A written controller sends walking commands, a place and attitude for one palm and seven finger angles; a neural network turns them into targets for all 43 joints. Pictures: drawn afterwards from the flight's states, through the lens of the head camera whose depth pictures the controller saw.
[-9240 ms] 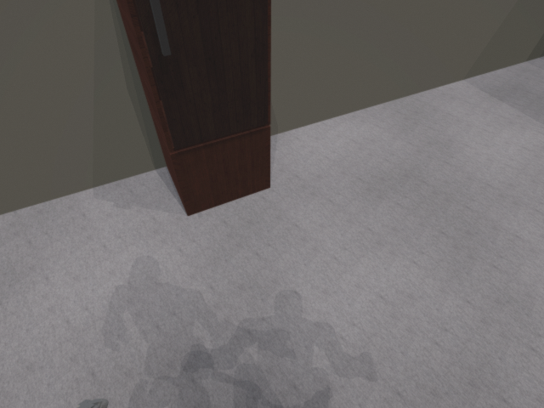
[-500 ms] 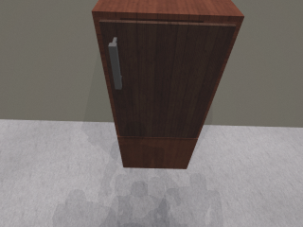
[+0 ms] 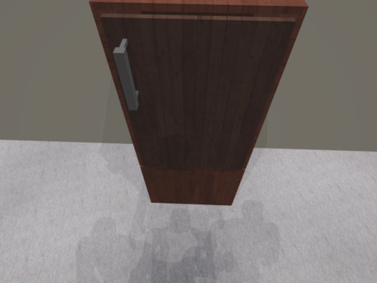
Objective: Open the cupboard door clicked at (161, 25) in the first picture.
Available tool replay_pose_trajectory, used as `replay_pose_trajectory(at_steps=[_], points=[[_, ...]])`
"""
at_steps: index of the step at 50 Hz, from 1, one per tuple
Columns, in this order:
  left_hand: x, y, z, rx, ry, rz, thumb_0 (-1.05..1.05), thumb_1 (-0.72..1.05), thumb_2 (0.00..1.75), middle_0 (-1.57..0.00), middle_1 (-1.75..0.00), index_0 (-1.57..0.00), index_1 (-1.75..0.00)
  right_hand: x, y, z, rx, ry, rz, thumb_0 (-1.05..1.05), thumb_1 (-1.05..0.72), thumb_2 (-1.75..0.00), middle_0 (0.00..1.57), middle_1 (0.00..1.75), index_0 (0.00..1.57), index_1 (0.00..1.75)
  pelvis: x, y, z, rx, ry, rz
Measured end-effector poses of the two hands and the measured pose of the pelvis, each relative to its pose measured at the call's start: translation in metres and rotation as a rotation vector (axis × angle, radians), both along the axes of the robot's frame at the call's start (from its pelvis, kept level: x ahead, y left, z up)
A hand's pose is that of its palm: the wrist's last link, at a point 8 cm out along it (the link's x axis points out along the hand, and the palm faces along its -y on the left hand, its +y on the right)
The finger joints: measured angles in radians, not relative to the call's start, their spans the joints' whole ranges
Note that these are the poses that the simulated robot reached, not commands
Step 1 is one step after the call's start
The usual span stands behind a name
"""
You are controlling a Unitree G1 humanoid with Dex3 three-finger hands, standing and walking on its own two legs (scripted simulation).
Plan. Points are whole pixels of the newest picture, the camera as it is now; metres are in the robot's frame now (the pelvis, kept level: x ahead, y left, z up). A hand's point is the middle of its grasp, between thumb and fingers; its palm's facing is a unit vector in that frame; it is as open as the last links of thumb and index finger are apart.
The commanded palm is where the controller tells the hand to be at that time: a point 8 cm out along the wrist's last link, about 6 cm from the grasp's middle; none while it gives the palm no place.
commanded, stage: come to a stop and stand still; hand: left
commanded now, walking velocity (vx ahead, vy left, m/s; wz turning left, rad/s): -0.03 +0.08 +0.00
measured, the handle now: (129, 76) +0.54 +0.20 +0.13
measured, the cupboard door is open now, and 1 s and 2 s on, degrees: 0 0 0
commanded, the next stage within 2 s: look again from close up in 0.70 s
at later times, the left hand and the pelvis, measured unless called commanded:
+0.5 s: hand out of the picture -0.02 +0.17 -0.16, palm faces +0.07 -0.98 -0.19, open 7.3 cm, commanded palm none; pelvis -0.04 -0.01 +0.01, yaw +2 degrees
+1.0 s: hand out of the picture -0.05 +0.17 -0.16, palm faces +0.04 -0.98 -0.19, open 7.4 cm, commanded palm none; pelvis -0.04 +0.01 +0.01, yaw +2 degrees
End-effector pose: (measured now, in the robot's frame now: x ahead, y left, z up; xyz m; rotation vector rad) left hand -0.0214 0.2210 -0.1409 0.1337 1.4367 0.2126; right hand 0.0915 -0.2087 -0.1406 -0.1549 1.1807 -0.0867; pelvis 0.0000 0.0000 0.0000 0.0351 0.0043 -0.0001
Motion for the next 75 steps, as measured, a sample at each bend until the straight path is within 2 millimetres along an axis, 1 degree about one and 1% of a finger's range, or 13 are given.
replay_pose_trajectory(at_steps=[6, 12, 17, 27, 33, 38, 45, 53, 60, 71, 72, 73, 75], points=[[0.03, 0.0, 0.012, 0.053, -0.146, -0.028, 0.0, 0.91, 0.9, -0.2, -0.3, -0.2, -0.3, -0.011, -0.014, -0.005, 0.029, 0.023, -0.006, 0.0, -0.91, -0.9, 0.2, 0.3, 0.2, 0.3, -0.008, -0.014, 0.0, -0.006, 0.002, 0.028], [0.034, -0.004, 0.013, 0.038, -0.187, -0.04, 0.0, 0.91, 0.9, -0.2, -0.3, -0.2, -0.3, -0.036, -0.024, 0.001, 0.006, 0.055, -0.023, 0.0, -0.91, -0.9, 0.2, 0.3, 0.2, 0.3, -0.017, -0.015, 0.004, -0.013, 0.0, 0.029], [0.021, -0.002, 0.003, 0.004, -0.159, -0.026, 0.0, 0.91, 0.9, -0.2, -0.3, -0.2, -0.3, -0.065, -0.027, 0.007, -0.037, 0.085, -0.028, 0.0, -0.92, -0.9, 0.2, 0.3, 0.2, 0.3, -0.025, -0.012, 0.004, -0.022, -0.015, 0.028], [-0.021, -0.004, 0.008, -0.028, -0.077, -0.017, 0.0, 0.91, 0.9, -0.2, -0.3, -0.2, -0.3, -0.12, -0.019, 0.011, -0.028, 0.192, -0.02, 0.0, -0.91, -0.9, 0.2, 0.3, 0.2, 0.3, -0.038, -0.008, 0.013, -0.027, -0.014, 0.03], [-0.045, -0.008, 0.008, -0.038, -0.015, -0.007, 0.0, 0.91, 0.9, -0.2, -0.3, -0.2, -0.3, -0.142, -0.008, 0.008, 0.0, 0.237, -0.03, 0.0, -0.91, -0.9, 0.2, 0.3, 0.2, 0.3, -0.04, -0.007, 0.014, -0.027, -0.012, 0.028], [-0.056, -0.014, 0.008, -0.046, 0.012, 0.004, 0.0, 0.91, 0.9, -0.2, -0.3, -0.2, -0.3, -0.151, -0.001, 0.006, 0.017, 0.261, -0.035, 0.0, -0.91, -0.9, 0.2, 0.3, 0.2, 0.3, -0.04, -0.006, 0.014, -0.025, -0.012, 0.027], [-0.057, -0.017, 0.005, -0.044, 0.01, -0.021, 0.0, 0.9, 0.9, -0.2, -0.3, -0.2, -0.3, -0.143, 0.002, -0.002, 0.033, 0.232, -0.042, 0.01, -0.91, -0.9, 0.2, 0.3, 0.2, 0.3, -0.041, 0.0, 0.007, -0.048, -0.003, 0.034], [-0.024, 0.002, 0.01, -0.005, -0.058, -0.038, 0.01, 0.91, 0.9, -0.2, -0.3, -0.2, -0.3, -0.131, 0.01, -0.006, 0.038, 0.189, -0.039, 0.02, -0.92, -0.9, 0.2, 0.3, 0.2, 0.3, -0.033, 0.008, 0.007, -0.028, -0.014, 0.027], [0.0, 0.015, 0.014, 0.017, -0.106, -0.051, 0.0, 0.91, 0.9, -0.2, -0.3, -0.2, -0.3, -0.121, 0.006, -0.003, 0.024, 0.182, -0.031, 0.02, -0.92, -0.9, 0.2, 0.3, 0.2, 0.3, -0.027, 0.01, 0.009, -0.022, -0.018, 0.022], [0.016, 0.015, 0.013, 0.016, -0.123, -0.065, 0.0, 0.91, 0.9, -0.2, -0.3, -0.2, -0.3, -0.095, -0.01, 0.004, -0.018, 0.145, -0.022, 0.01, -0.91, -0.9, 0.2, 0.3, 0.2, 0.3, -0.023, 0.007, 0.01, -0.027, -0.017, 0.018], [0.025, 0.016, 0.018, 0.012, -0.178, -0.008, 0.0, 0.9, 0.9, -0.2, -0.3, -0.2, -0.3, -0.089, -0.013, 0.007, -0.023, 0.109, -0.029, 0.01, -0.91, -0.9, 0.2, 0.3, 0.2, 0.3, -0.023, 0.007, 0.01, -0.03, -0.013, 0.019], [0.042, 0.019, 0.032, 0.024, -0.302, 0.023, 0.01, 0.9, 0.9, -0.2, -0.3, -0.2, -0.3, -0.081, -0.015, 0.012, -0.039, 0.041, -0.025, 0.01, -0.91, -0.9, 0.2, 0.3, 0.2, 0.3, -0.024, 0.006, 0.009, -0.026, -0.011, 0.017], [0.08, 0.023, 0.07, 0.065, -0.588, 0.049, 0.01, 0.89, 0.89, -0.2, -0.3, -0.2, -0.31, -0.059, -0.021, 0.022, -0.061, -0.117, -0.023, 0.01, -0.91, -0.9, 0.2, 0.3, 0.2, 0.3, -0.025, 0.005, 0.008, -0.018, -0.005, 0.027]])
